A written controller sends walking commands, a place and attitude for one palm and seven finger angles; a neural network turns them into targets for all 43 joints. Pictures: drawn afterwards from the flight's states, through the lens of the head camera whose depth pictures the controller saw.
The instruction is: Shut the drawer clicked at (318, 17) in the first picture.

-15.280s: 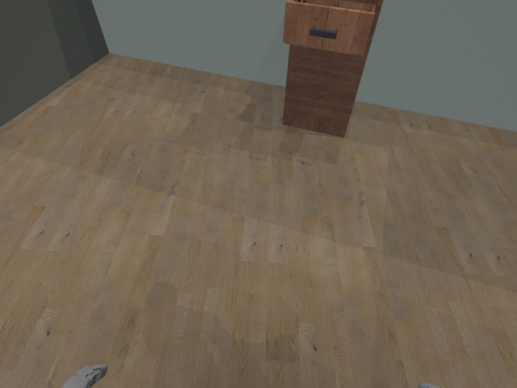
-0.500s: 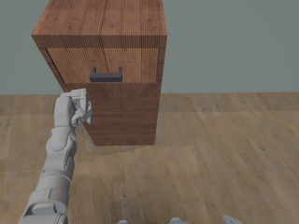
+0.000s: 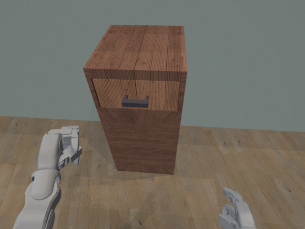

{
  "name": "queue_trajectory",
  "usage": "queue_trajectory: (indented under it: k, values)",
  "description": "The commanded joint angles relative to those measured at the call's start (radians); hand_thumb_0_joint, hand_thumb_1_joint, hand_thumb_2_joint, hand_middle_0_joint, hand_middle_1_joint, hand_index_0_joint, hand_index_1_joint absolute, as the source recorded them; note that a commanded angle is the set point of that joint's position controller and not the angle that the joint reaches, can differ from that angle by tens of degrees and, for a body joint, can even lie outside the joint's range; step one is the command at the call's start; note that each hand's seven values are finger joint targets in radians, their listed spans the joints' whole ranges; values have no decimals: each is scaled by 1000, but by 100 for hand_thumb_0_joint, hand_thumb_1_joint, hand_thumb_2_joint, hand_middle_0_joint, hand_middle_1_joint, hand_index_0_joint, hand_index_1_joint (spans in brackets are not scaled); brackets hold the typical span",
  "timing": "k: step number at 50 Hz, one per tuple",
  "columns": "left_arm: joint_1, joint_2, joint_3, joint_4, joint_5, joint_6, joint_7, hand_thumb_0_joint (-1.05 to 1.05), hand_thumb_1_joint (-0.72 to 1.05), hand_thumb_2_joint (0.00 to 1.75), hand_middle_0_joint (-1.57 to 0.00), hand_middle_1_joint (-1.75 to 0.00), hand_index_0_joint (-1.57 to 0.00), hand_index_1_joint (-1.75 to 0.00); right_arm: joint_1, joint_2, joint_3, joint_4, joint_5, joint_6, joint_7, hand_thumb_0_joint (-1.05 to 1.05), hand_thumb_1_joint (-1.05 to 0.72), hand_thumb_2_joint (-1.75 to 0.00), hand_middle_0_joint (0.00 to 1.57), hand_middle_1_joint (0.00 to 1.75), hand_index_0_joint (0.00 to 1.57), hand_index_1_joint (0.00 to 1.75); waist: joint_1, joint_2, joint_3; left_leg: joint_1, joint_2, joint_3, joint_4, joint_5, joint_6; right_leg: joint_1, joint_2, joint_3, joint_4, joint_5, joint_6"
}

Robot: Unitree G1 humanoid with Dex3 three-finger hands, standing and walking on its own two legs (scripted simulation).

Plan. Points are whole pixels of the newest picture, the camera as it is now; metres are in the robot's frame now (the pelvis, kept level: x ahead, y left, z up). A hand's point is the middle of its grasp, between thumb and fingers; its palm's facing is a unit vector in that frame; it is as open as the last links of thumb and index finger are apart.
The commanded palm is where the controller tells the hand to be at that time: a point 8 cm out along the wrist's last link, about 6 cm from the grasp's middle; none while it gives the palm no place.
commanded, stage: draw the hand back to the body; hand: left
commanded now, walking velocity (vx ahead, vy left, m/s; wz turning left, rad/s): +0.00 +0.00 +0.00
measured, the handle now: (135, 100) +0.62 +0.14 -0.05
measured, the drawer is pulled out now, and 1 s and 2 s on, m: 0.00 0.00 0.00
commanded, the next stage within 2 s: step back with the hand held close in 0.52 s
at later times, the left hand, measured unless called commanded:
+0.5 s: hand (28, 173) +0.17 +0.25 +0.16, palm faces +0.42 -0.82 -0.39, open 3.2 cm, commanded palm +0.13 +0.28 +0.18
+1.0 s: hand (30, 177) +0.17 +0.25 +0.15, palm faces +0.28 -0.82 -0.50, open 3.2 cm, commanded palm +0.11 +0.29 +0.18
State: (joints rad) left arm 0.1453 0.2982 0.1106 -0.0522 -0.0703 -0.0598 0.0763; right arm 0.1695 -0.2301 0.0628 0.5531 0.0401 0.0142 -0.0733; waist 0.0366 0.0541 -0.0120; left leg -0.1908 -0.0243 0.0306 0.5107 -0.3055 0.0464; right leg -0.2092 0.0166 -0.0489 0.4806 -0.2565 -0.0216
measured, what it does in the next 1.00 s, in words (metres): stands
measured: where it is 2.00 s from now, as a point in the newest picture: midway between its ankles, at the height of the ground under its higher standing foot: outside the picture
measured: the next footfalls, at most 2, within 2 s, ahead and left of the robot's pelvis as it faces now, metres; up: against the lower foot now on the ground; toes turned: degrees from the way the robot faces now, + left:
right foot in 1.76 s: -0.30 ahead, -0.09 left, +0.00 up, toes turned -6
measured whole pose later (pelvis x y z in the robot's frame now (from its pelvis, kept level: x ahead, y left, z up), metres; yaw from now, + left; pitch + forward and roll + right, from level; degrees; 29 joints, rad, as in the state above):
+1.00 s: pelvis -0.02 +0.02 +0.00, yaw -1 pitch +1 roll -1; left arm 0.64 0.39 0.35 -0.52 -0.05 -0.18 0.09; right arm 0.19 -0.25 -0.02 0.57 0.01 0.01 -0.07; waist 0.00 0.03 0.01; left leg -0.24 -0.05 0.05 0.45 -0.23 0.07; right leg -0.26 0.00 -0.03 0.42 -0.18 0.00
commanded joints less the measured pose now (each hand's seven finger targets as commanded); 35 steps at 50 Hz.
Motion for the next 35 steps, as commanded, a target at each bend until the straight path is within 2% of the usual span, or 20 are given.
queue_trajectory:
  k: [1, 6, 7, 10, 11, 12, 16, 17, 19, 21, 23, 25, 26, 28, 30, 31, 32, 33, 34, 35]
  values:
    - [-84, 150, 93, -326, -5, -55, 13, 0, 90, 90, -140, -160, -140, -160, -110, -113, -43, -138, -20, -70, -9, 0, -90, -90, 20, 30, 20, 30, -5, -25, -98, 65, 47, -57, -136, 231, -12, 105, -12, 40, -108, 175, -16]
    - [42, 191, 172, -467, -3, -59, 20, 0, 90, 90, -140, -160, -140, -160, -117, -109, -48, -126, -34, -92, -1, 0, -90, -90, 20, 30, 20, 30, 10, -6, -96, 87, 44, -55, -152, 280, -16, 155, -13, 41, -127, 215, -18]
    - [70, 190, 184, -495, -4, -60, 21, 0, 90, 90, -140, -160, -140, -160, -120, -104, -47, -128, -35, -96, 0, 0, -90, -90, 20, 30, 20, 30, 13, 19, -92, 88, 46, -56, -157, 279, -18, 161, -17, 43, -128, 211, -18]
    - [146, 193, 213, -570, -4, -65, 26, 0, 90, 90, -140, -160, -140, -160, -116, -102, -51, -126, -39, -110, 5, 0, -90, -90, 20, 30, 20, 30, 17, 14, -86, 91, 47, -59, -157, 293, -21, 168, -17, 40, -131, 217, -16]
    - [188, 203, 229, -571, -5, -61, 26, 0, 90, 90, -140, -160, -140, -160, -121, -105, -53, -122, -40, -115, 5, 0, -90, -90, 20, 30, 20, 30, 22, 10, -63, 86, 48, -57, -157, 284, -19, 159, -14, 43, -142, 210, -17]
    - [199, 203, 235, -607, -5, -65, 28, 0, 90, 90, -140, -160, -140, -160, -119, -103, -52, -124, -39, -120, 5, 0, -90, -90, 20, 30, 20, 30, 20, 26, -68, 88, 48, -56, -157, 284, -20, 164, -18, 45, -139, 213, -16]
    - [318, 225, 295, -639, -8, -70, 32, 0, 90, 90, -140, -160, -140, -160, -116, -106, -62, -119, -37, -137, 5, 0, -90, -90, 20, 30, 20, 30, 34, -4, -47, 74, 52, -57, -148, 288, -22, 160, -13, 50, -146, 214, -17]
    - [328, 227, 302, -670, -10, -74, 32, 0, 90, 90, -140, -160, -140, -160, -112, -103, -62, -122, -36, -140, 4, 0, -90, -90, 20, 30, 20, 30, 32, 12, -48, 77, 53, -54, -145, 295, -22, 160, -17, 53, -141, 223, -16]
    - [315, 176, 257, -622, -2, -71, 28, 0, 90, 90, -140, -160, -140, -160, -104, -105, -63, -105, -38, -140, 6, 0, -90, -90, 20, 30, 20, 30, 18, -6, 6, 71, 55, -57, -152, 255, -22, 118, -16, 47, -148, 176, -14]
    - [297, 159, 239, -593, 1, -68, 29, 0, 90, 90, -140, -160, -140, -160, -103, -112, -69, -98, -39, -144, 2, 0, -90, -90, 20, 30, 20, 30, 10, -31, 52, 66, 56, -58, -158, 204, -15, 83, -15, 48, -168, 124, -13]
    - [272, 176, 251, -597, 4, -73, 36, 0, 90, 90, -140, -160, -140, -160, -98, -115, -69, -97, -39, -147, -3, 0, -90, -90, 20, 30, 20, 30, 13, -26, 38, 63, 55, -64, -163, 179, -11, 90, -20, 47, -159, 98, -12]
    - [267, 190, 262, -618, 8, -80, 43, 0, 90, 90, -140, -160, -140, -160, -99, -112, -71, -97, -40, -151, -8, 0, -90, -90, 20, 30, 20, 30, 21, -14, -14, 78, 52, -61, -159, 187, -10, 113, -23, 50, -150, 105, -13]
    - [276, 201, 274, -606, 6, -79, 45, 0, 90, 90, -140, -160, -140, -160, -101, -113, -68, -94, -43, -154, -11, 0, -90, -90, 20, 30, 20, 30, 28, -3, -7, 70, 49, -64, -161, 188, -12, 120, -22, 51, -154, 105, -16]
    - [270, 212, 281, -651, 7, -87, 50, 0, 90, 90, -140, -160, -140, -160, -102, -110, -66, -99, -43, -163, -12, 0, -90, -90, 20, 30, 20, 30, 33, 22, -57, 79, 49, -67, -160, 211, -15, 152, -25, 54, -139, 132, -17]
    - [286, 216, 288, -661, 6, -88, 54, 0, 90, 90, -140, -160, -140, -160, -103, -105, -64, -97, -44, -172, -12, 0, -90, -90, 20, 30, 20, 30, 37, 35, -68, 84, 46, -60, -151, 247, -17, 164, -27, 57, -137, 174, -18]
    - [293, 220, 291, -655, 7, -85, 54, 0, 90, 90, -140, -160, -140, -160, -105, -106, -63, -94, -45, -175, -13, 0, -90, -90, 20, 30, 20, 30, 37, 19, -55, 80, 46, -63, -151, 255, -19, 163, -23, 57, -143, 180, -19]
    - [292, 209, 281, -654, 5, -84, 52, 0, 90, 90, -140, -160, -140, -160, -108, -103, -62, -94, -44, -176, -13, 0, -90, -90, 20, 30, 20, 30, 36, 25, -44, 80, 47, -60, -152, 256, -18, 157, -24, 59, -142, 181, -17]
    - [181, 335, 426, -724, 5, -137, 56, 0, 90, 90, -140, -160, -140, -160, -96, -131, -71, -128, -41, -149, -9, 0, -90, -90, 20, 30, 20, 30, -21, -8, 48, -11, 60, -93, -135, 169, 7, 56, -73, 188, -193, 201, -20]
    - [298, 255, 379, -615, 8, -144, 49, 0, 90, 90, -140, -160, -140, -160, -88, -116, -77, -98, -47, -133, -8, 0, -90, -90, 20, 30, 20, 30, -25, -38, 49, 0, 56, -99, -114, 165, 8, 29, -101, 195, -206, 197, -28]
    - [342, 216, 336, -584, 11, -142, 43, 0, 90, 90, -140, -160, -140, -160, -90, -120, -81, -100, -48, -121, -2, 0, -90, -90, 20, 30, 20, 30, -29, -43, 52, 11, 57, -96, -112, 175, 6, 10, -106, 193, -216, 183, -26]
